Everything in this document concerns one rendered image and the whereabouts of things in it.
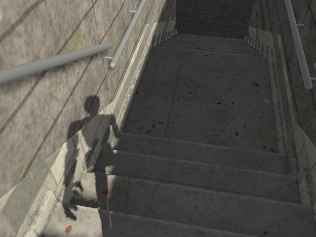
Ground stairs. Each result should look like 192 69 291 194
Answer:
41 131 316 237
156 34 263 56

